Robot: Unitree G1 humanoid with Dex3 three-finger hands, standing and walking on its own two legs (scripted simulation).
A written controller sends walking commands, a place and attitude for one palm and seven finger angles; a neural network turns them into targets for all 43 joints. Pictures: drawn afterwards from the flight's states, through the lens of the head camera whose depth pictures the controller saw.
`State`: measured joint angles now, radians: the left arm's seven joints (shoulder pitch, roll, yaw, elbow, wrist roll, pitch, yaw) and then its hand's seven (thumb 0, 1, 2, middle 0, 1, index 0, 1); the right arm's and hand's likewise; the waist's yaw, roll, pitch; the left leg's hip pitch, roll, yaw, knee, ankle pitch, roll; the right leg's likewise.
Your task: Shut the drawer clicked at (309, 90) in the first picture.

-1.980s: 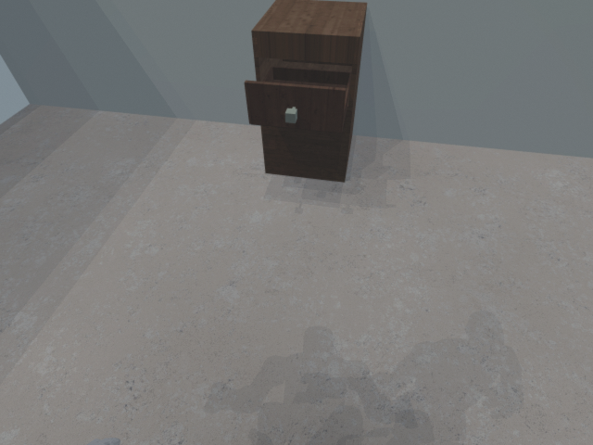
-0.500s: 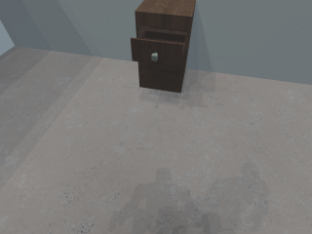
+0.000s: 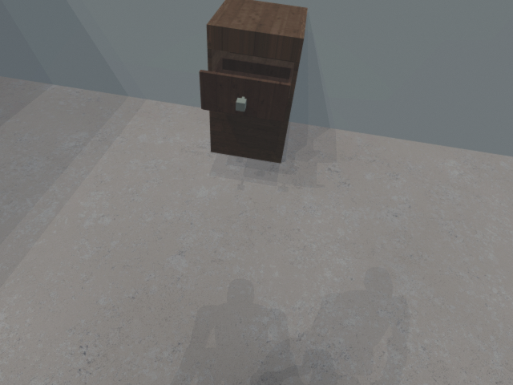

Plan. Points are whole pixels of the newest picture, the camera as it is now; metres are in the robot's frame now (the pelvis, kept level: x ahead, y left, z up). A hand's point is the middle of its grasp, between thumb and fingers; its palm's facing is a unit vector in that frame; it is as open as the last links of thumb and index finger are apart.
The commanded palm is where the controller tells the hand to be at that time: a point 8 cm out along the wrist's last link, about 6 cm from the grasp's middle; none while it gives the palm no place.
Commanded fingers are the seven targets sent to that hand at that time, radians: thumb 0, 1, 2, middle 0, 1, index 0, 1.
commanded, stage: walk to a spot facing it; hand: left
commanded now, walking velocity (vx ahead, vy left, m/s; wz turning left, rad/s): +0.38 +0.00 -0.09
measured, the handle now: (241, 102) +1.24 +0.10 -0.24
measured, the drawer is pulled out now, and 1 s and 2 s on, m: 0.23 0.23 0.23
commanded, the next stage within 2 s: take the last steps up to it in 1.12 s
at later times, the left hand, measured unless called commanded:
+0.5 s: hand (204, 315) +0.29 +0.11 -0.17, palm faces +0.04 -0.98 -0.18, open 7.3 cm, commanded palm none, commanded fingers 0.00 0.90 0.90 -0.20 -0.30 -0.20 -0.30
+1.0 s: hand (181, 309) +0.30 +0.16 -0.18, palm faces +0.12 -0.98 -0.14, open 7.4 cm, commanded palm none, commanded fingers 0.00 0.90 0.90 -0.20 -0.30 -0.20 -0.30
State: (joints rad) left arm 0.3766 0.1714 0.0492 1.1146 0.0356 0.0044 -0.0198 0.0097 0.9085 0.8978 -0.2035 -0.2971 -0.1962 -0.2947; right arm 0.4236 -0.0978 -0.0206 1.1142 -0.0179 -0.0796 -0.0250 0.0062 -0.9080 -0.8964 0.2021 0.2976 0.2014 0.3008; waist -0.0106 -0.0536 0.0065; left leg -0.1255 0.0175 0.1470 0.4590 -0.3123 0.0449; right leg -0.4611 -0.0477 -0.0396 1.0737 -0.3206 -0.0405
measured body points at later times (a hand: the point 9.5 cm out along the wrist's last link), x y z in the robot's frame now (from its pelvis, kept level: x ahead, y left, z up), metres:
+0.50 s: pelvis +0.19 -0.06 -0.02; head +0.20 -0.07 +0.43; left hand +0.29 +0.16 -0.16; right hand +0.12 -0.28 -0.18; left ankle +0.12 +0.07 -0.64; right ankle +0.25 -0.14 -0.74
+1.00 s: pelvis +0.37 -0.01 +0.00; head +0.38 +0.01 +0.45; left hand +0.30 +0.21 -0.17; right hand +0.48 -0.23 -0.13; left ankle +0.40 +0.08 -0.74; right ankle +0.35 -0.14 -0.65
